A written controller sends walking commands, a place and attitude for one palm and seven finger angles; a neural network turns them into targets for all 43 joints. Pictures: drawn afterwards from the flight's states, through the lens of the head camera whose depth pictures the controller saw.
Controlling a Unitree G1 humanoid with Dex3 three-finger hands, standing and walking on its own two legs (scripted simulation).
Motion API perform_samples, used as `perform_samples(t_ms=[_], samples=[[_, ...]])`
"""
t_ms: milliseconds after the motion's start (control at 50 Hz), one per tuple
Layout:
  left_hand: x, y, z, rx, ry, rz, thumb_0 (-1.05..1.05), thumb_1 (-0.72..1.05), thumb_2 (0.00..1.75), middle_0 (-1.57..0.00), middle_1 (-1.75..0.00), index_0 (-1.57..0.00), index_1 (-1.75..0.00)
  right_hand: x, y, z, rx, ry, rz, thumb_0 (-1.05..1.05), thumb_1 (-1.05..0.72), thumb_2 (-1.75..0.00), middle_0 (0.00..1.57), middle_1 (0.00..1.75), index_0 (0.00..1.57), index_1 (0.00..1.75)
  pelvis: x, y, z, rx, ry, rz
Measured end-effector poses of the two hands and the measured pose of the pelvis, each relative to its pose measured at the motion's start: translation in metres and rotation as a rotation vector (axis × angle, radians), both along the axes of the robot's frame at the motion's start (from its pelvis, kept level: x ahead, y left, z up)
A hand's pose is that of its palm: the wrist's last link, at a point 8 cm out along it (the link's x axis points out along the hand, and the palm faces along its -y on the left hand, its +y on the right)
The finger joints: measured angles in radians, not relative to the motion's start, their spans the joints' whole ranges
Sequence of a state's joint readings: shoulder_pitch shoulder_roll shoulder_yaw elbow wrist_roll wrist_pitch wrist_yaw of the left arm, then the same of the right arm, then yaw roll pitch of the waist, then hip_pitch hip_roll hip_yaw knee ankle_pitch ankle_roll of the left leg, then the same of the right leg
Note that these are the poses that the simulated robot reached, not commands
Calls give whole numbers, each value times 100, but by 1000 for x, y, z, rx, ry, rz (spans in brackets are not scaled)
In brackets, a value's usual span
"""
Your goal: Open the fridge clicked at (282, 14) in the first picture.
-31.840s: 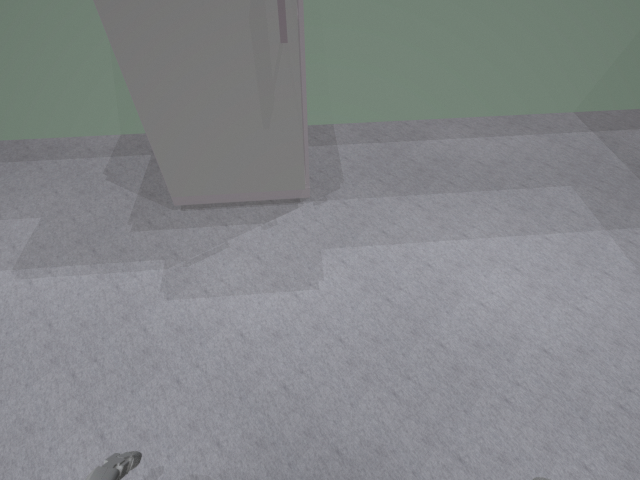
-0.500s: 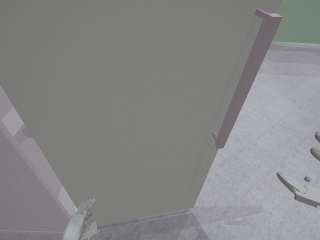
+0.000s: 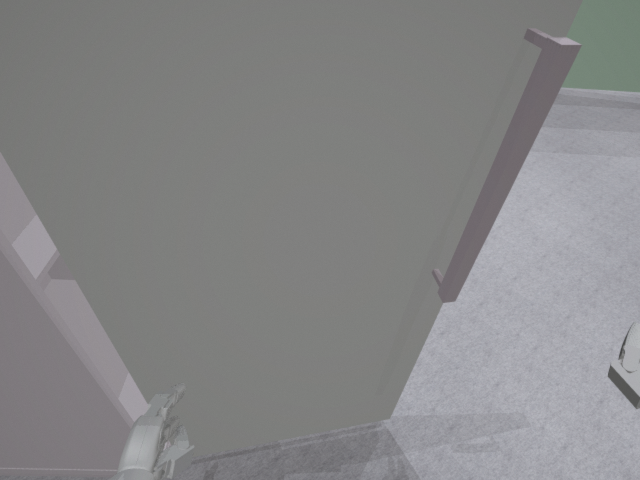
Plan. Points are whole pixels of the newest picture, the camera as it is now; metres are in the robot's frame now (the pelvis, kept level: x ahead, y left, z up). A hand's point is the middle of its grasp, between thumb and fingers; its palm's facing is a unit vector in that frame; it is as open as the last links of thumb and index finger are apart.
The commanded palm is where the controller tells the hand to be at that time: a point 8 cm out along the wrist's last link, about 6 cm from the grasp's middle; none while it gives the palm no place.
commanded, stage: draw the hand back to the body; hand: right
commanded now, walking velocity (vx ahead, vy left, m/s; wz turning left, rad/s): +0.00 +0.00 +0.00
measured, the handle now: (481, 193) +0.43 -0.22 +0.18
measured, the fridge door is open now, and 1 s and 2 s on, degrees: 78 78 78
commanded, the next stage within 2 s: step back with the hand held close in 0.14 s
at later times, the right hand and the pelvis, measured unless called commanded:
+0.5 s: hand (607, 361) +0.20 -0.27 +0.15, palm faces +0.38 +0.82 -0.43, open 7.4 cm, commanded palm +0.13 -0.32 +0.18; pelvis -0.02 -0.02 +0.00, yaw +1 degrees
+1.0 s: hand out of the picture +0.12 -0.30 +0.15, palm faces +0.43 +0.82 -0.38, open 7.4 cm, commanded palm +0.05 -0.34 +0.18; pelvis -0.08 -0.03 -0.01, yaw -1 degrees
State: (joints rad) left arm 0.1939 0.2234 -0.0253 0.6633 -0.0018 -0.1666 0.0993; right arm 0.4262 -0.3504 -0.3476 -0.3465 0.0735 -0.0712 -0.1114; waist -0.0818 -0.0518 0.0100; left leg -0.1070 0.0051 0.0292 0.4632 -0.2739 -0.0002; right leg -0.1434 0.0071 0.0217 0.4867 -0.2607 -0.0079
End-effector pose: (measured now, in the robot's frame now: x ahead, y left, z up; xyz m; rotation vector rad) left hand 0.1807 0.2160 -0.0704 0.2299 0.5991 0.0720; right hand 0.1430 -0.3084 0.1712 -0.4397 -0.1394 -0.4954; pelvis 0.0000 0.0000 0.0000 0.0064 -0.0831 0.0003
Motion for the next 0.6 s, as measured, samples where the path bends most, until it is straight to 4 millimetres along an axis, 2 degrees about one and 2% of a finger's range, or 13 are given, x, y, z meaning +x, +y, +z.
perform_samples(t_ms=[280, 380, 480, 540, 600], samples=[[-7, 2, -2, 1, 16, 9, 1, 90, 90, -20, -30, -20, -30, 2, 2, 0, 4, 1, 10, 1, -89, -90, 21, 30, 21, 30, -1, 1, 1, 0, -8, 3], [-11, 4, -1, 26, 51, 9, 1, 90, 90, -20, -30, -20, -30, 11, 1, 10, -45, -58, 51, 1, -89, -90, 21, 30, 21, 30, -7, -4, 0, 17, 25, 0], [-24, 5, 3, 51, 95, 62, 1, 90, 90, -20, -30, -20, -30, 15, -2, -1, -63, -10, 122, 1, -89, -90, 21, 30, 21, 30, -14, -15, 0, 15, 60, 14], [-34, 3, 5, 64, 113, 92, 1, 91, 90, -20, -30, -20, -30, 11, -7, -7, -75, 33, 153, 1, -89, -90, 21, 30, 21, 30, -20, -22, 0, 9, 72, 20], [-43, -2, 6, 75, 122, 97, 1, 91, 90, -20, -30, -20, -30, 2, -13, -5, -106, 35, 168, 1, -89, -90, 22, 30, 21, 30, -27, -26, -2, 4, 76, 21]])
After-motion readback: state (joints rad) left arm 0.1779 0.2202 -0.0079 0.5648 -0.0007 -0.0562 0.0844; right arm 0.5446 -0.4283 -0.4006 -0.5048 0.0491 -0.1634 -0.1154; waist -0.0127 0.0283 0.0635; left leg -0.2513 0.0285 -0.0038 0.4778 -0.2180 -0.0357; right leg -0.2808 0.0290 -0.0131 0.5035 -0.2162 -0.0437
